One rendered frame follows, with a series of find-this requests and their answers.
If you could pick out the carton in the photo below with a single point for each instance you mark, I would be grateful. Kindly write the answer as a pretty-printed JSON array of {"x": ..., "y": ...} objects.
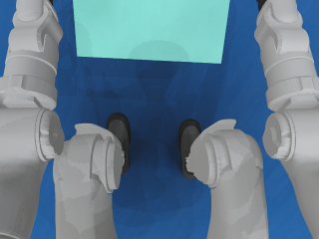
[{"x": 156, "y": 30}]

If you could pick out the left robot thigh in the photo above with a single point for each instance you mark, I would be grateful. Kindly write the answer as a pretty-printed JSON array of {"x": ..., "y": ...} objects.
[{"x": 83, "y": 200}]

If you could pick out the right robot forearm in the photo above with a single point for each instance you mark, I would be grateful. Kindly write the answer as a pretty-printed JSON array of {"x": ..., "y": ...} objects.
[{"x": 286, "y": 57}]

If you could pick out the robot right upper arm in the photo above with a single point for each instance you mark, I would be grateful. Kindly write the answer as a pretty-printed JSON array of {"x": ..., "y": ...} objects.
[{"x": 292, "y": 136}]

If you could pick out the robot left upper arm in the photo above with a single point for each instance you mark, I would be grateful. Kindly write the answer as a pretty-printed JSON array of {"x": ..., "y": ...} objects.
[{"x": 29, "y": 139}]

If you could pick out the left robot forearm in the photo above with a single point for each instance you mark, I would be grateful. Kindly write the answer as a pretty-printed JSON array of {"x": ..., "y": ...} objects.
[{"x": 32, "y": 57}]

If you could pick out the right robot shin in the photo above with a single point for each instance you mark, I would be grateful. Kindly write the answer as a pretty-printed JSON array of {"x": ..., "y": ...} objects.
[{"x": 191, "y": 161}]

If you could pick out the robot right hand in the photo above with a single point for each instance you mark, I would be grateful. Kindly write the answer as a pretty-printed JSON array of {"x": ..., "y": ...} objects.
[{"x": 260, "y": 4}]

